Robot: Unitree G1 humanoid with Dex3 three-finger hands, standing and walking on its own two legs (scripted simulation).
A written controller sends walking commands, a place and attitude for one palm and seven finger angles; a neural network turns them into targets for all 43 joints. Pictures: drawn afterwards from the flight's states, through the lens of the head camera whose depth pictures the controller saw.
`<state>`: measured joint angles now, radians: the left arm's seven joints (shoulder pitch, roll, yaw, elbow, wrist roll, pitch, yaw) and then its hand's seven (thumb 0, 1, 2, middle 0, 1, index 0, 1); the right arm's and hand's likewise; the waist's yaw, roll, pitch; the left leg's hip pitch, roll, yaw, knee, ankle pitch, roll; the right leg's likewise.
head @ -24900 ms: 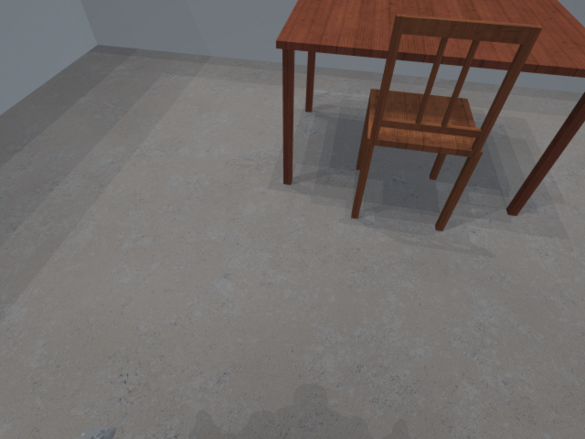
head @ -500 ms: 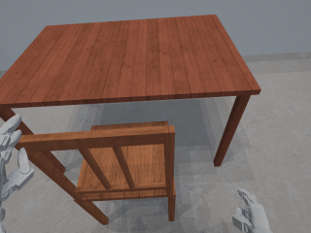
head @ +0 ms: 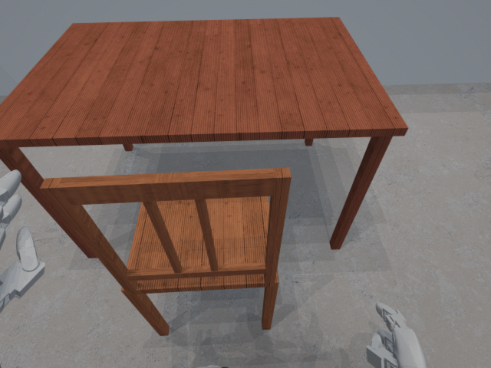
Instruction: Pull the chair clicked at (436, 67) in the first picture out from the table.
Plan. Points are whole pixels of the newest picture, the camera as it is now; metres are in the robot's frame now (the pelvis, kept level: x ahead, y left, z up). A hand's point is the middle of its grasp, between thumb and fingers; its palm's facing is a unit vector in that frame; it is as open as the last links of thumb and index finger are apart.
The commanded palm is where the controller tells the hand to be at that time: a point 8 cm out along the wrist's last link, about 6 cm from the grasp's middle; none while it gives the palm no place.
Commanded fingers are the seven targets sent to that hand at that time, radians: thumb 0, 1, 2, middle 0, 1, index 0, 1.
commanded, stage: step back with the hand held close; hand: left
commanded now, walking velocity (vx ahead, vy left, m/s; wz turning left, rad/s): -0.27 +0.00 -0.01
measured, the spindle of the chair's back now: (165, 240) +0.37 +0.21 -0.08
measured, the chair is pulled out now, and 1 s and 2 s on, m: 0.16 0.16 0.16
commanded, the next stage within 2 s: stop stepping back and stand still in 0.78 s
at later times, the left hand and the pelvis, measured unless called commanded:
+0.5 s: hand (2, 313) +0.14 +0.26 +0.17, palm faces +0.41 -0.76 -0.50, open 7.5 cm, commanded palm +0.08 +0.30 +0.18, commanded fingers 0.00 0.90 0.90 -0.20 -0.30 -0.20 -0.30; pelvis -0.05 +0.00 -0.01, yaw +3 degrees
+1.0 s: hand out of the picture +0.06 +0.23 +0.17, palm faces +0.34 -0.81 -0.49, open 7.5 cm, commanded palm +0.01 +0.28 +0.18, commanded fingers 0.00 0.90 0.90 -0.20 -0.30 -0.20 -0.30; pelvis -0.14 -0.02 +0.00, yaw -2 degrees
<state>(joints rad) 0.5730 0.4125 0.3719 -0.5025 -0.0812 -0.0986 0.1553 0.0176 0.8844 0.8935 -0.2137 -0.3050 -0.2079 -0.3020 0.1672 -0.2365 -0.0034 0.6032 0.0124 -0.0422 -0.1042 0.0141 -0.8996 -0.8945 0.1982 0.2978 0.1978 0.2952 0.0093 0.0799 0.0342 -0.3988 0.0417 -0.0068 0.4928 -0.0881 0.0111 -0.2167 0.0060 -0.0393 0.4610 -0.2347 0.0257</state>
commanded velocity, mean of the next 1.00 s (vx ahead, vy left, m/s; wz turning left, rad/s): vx -0.30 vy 0.02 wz -0.05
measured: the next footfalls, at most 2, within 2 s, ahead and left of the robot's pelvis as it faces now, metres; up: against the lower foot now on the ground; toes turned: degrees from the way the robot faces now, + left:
left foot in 0.60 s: +0.05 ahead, +0.11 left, +0.00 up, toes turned +3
right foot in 0.86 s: -0.10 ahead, -0.11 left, +0.00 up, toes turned +1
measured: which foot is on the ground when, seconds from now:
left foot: down 0.00-0.48, up 0.50-0.58, down 0.60-0.90, up 0.92-1.00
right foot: down 0.00-0.64, up 0.66-0.84, down 0.86-1.00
